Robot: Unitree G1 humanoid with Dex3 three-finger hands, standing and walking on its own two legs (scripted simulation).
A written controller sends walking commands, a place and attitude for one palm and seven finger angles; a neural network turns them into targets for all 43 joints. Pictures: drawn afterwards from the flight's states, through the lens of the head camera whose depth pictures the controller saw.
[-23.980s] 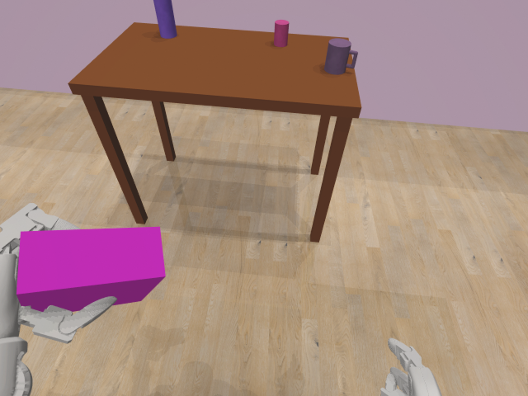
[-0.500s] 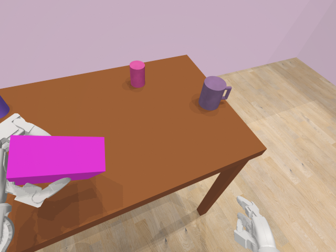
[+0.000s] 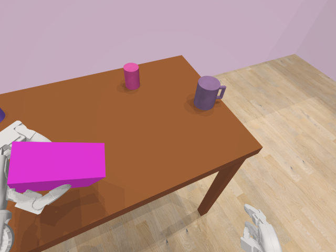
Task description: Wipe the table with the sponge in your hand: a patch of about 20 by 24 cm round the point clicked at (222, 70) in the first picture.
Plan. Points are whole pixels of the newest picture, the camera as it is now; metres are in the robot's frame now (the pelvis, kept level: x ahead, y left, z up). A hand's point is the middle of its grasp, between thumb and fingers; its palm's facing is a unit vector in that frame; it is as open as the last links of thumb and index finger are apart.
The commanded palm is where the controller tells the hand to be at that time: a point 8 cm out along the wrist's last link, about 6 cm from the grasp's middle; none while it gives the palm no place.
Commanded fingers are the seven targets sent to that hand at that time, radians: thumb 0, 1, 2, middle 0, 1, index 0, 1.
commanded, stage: come to a stop and stand still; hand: left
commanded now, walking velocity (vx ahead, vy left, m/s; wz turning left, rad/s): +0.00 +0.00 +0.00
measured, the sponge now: (71, 168) +0.23 +0.21 +0.13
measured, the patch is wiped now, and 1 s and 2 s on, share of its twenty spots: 0.00 0.00 0.00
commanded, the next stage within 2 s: look again from close up in 1.02 s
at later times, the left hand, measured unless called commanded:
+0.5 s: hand (53, 166) +0.22 +0.23 +0.14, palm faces +0.27 -0.87 -0.42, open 10.1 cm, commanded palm +0.17 +0.27 +0.17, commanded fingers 0.00 0.10 1.30 -1.20 -1.60 -1.20 -1.60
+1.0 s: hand (36, 160) +0.23 +0.26 +0.15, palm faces +0.35 -0.86 -0.38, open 10.0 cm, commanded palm +0.17 +0.29 +0.17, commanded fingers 0.00 0.10 1.30 -1.20 -1.60 -1.20 -1.60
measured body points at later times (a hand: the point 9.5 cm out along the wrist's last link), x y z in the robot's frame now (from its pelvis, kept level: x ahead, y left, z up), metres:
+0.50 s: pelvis +0.00 +0.00 +0.00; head +0.03 +0.01 +0.45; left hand +0.20 +0.27 +0.17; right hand +0.16 -0.23 -0.08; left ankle +0.00 +0.08 -0.74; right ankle +0.02 -0.12 -0.74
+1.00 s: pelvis +0.01 +0.01 +0.00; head +0.04 +0.04 +0.45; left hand +0.20 +0.30 +0.17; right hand +0.21 -0.20 -0.06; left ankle +0.00 +0.08 -0.74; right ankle +0.02 -0.12 -0.74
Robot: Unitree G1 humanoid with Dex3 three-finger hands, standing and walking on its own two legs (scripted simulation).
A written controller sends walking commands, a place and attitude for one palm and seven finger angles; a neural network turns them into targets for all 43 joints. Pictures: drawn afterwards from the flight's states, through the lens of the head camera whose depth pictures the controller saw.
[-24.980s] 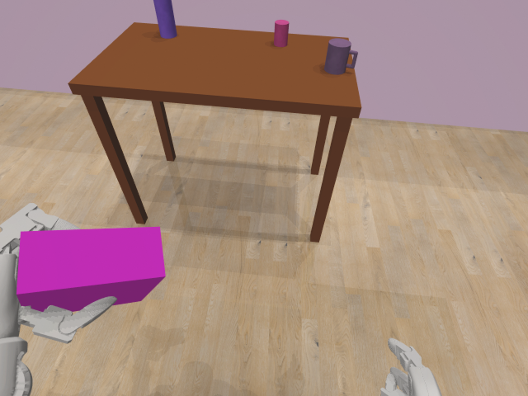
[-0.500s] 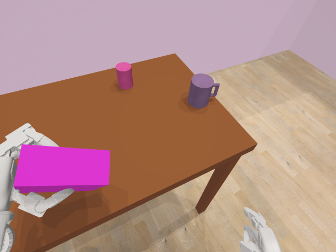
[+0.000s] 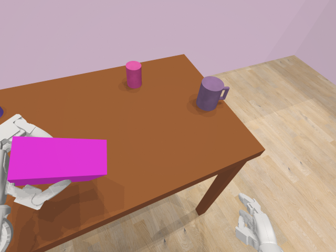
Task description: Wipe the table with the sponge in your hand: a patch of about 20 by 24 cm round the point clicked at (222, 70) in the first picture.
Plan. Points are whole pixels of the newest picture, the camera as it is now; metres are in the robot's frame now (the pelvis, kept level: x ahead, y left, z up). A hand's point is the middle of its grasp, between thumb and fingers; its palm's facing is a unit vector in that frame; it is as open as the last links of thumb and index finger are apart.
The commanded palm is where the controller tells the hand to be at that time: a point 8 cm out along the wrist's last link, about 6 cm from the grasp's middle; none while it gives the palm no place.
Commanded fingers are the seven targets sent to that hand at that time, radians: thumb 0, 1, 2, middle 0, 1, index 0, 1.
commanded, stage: come to a stop and stand still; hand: left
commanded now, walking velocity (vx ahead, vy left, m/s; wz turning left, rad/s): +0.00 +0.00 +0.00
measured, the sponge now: (72, 163) +0.24 +0.21 +0.13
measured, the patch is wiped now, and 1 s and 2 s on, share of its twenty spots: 0.00 0.00 0.00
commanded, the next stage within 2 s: look again from close up in 0.02 s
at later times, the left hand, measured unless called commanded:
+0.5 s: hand (41, 167) +0.21 +0.24 +0.15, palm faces +0.34 -0.85 -0.39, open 10.0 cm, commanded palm +0.15 +0.28 +0.17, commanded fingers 0.00 0.10 1.30 -1.20 -1.60 -1.20 -1.60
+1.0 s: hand (61, 165) +0.22 +0.21 +0.16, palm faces +0.36 -0.85 -0.39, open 10.0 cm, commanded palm +0.16 +0.24 +0.17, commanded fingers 0.00 0.10 1.30 -1.20 -1.60 -1.20 -1.60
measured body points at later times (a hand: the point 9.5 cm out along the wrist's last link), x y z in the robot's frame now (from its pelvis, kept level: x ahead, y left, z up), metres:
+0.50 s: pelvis -0.01 +0.00 +0.00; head +0.02 +0.02 +0.45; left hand +0.19 +0.29 +0.18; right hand +0.17 -0.23 -0.07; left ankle +0.00 +0.07 -0.74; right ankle +0.02 -0.13 -0.74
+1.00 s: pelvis +0.00 -0.04 +0.00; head +0.04 -0.02 +0.45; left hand +0.19 +0.25 +0.18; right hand +0.19 -0.25 -0.07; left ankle +0.00 +0.07 -0.74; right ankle +0.02 -0.13 -0.74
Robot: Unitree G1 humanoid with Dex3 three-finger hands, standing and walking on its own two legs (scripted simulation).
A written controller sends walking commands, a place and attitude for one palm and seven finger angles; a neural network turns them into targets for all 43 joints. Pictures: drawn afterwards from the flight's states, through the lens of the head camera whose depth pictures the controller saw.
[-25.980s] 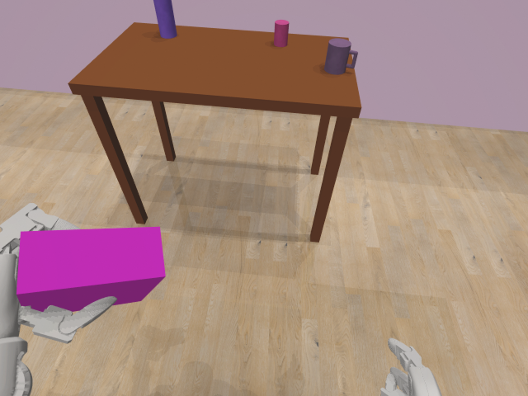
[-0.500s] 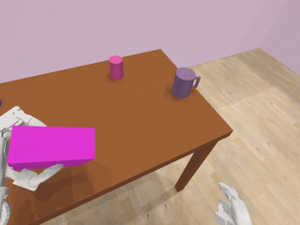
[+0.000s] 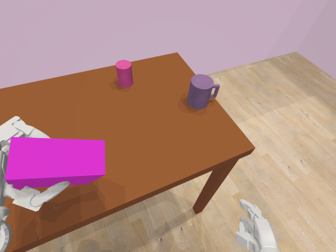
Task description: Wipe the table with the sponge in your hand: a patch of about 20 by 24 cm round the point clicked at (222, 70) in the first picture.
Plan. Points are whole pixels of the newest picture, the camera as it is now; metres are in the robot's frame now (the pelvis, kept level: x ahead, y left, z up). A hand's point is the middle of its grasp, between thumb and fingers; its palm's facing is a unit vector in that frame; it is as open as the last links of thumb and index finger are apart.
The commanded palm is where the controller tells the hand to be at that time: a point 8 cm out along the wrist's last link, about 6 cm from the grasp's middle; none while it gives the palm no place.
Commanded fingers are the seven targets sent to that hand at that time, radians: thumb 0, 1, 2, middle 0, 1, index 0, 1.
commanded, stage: shuffle to correct the standing spot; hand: left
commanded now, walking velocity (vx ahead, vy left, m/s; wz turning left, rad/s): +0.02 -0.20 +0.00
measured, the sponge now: (71, 165) +0.24 +0.20 +0.13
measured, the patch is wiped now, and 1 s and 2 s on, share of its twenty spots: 0.00 0.00 0.00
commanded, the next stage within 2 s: none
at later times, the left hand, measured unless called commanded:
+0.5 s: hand (72, 167) +0.22 +0.19 +0.15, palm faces +0.33 -0.86 -0.39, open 10.0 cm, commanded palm +0.17 +0.23 +0.17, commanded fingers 0.00 0.10 1.30 -1.20 -1.60 -1.20 -1.60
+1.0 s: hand (68, 168) +0.22 +0.20 +0.15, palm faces +0.32 -0.85 -0.41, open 10.0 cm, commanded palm +0.16 +0.23 +0.17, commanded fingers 0.00 0.10 1.30 -1.20 -1.60 -1.20 -1.60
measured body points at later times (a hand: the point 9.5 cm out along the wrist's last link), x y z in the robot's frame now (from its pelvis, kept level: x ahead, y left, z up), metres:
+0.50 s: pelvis +0.01 -0.05 -0.01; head +0.03 -0.04 +0.44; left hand +0.20 +0.24 +0.17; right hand +0.17 -0.29 -0.09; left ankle +0.00 +0.11 -0.74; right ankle +0.01 -0.09 -0.74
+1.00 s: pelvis +0.00 -0.05 -0.01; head +0.04 -0.03 +0.44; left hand +0.20 +0.24 +0.18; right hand +0.18 -0.28 -0.08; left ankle +0.00 +0.11 -0.74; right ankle +0.01 -0.09 -0.74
